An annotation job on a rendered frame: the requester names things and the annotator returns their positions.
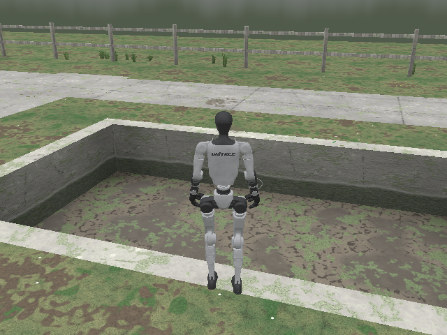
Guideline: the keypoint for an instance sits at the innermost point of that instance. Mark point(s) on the robot right hand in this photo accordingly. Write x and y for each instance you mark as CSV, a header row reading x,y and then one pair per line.
x,y
250,198

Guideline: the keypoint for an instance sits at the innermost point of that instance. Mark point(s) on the left robot forearm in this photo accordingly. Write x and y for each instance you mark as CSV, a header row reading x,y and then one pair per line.
x,y
194,185

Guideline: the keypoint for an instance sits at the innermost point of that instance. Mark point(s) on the right robot foot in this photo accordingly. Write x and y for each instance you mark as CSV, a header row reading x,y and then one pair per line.
x,y
237,288

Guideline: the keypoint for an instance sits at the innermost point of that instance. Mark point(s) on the right robot upper arm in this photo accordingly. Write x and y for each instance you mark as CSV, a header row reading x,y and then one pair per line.
x,y
245,148

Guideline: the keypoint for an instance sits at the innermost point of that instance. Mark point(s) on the robot left hand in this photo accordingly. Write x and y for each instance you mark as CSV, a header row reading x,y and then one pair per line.
x,y
192,198

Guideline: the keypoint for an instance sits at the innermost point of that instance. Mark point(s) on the robot left thigh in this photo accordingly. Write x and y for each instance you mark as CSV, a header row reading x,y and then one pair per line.
x,y
207,211

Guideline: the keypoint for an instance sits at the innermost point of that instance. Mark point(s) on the left robot upper arm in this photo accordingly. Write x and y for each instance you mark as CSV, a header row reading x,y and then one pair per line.
x,y
201,148

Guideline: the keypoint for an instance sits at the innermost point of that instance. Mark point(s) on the right robot forearm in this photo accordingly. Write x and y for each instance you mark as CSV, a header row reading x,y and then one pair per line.
x,y
253,186

